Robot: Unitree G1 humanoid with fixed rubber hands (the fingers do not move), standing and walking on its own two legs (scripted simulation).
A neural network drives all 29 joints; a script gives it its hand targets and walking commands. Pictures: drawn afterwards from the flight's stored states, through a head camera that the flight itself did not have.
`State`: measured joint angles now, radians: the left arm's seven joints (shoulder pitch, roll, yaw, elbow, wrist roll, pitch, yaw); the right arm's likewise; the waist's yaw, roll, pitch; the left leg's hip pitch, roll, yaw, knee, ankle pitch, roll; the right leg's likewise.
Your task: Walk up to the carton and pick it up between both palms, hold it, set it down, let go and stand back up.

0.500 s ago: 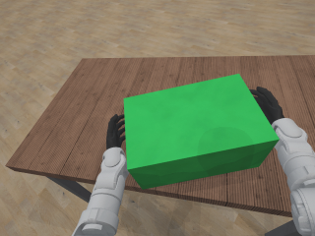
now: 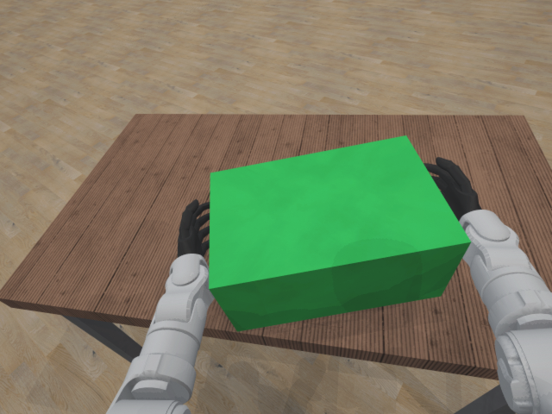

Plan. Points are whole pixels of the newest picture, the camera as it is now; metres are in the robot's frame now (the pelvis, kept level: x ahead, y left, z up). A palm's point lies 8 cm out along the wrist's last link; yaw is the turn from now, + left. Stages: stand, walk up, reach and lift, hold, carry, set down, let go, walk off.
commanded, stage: reach and lift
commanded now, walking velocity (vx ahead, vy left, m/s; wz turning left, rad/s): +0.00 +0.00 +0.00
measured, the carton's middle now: (322, 232) +0.40 +0.02 +0.05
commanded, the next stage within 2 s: hold in 1.56 s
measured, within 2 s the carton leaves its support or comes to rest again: neither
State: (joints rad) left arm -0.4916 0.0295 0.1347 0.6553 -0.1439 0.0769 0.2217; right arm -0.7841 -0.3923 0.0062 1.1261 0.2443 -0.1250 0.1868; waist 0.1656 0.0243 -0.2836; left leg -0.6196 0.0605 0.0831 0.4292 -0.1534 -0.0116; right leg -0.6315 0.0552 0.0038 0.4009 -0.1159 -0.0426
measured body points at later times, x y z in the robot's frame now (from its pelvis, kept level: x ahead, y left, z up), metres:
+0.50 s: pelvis +0.00 +0.01 +0.01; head +0.00 +0.00 +0.46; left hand +0.37 +0.24 +0.09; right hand +0.44 -0.16 +0.12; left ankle +0.01 +0.13 -0.73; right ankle +0.02 -0.09 -0.73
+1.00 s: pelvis +0.00 +0.02 +0.01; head -0.01 +0.01 +0.46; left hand +0.37 +0.24 +0.13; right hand +0.42 -0.16 +0.14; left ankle +0.01 +0.13 -0.73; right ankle +0.02 -0.09 -0.73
